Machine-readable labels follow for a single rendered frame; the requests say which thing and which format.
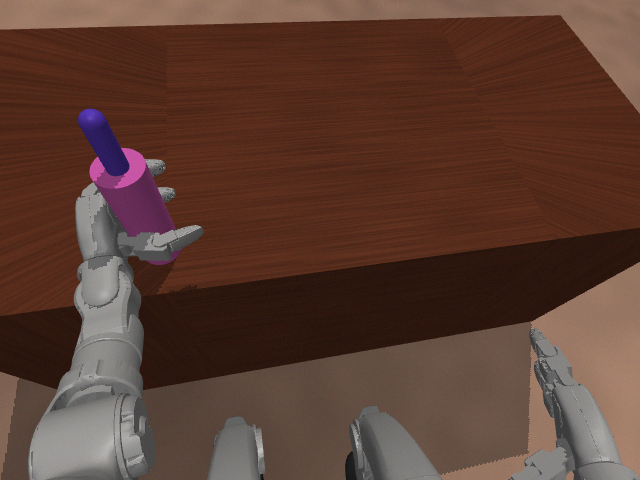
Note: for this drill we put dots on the left robot hand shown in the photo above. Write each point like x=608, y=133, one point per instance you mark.
x=100, y=233

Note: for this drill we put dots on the right robot hand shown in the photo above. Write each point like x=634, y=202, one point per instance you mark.
x=583, y=435

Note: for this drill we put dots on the right robot arm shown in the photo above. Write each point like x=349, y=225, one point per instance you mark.
x=604, y=471

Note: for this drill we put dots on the bottle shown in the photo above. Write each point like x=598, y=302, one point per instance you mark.
x=125, y=181

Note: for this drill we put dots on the left robot arm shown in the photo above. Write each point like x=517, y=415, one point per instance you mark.
x=96, y=427

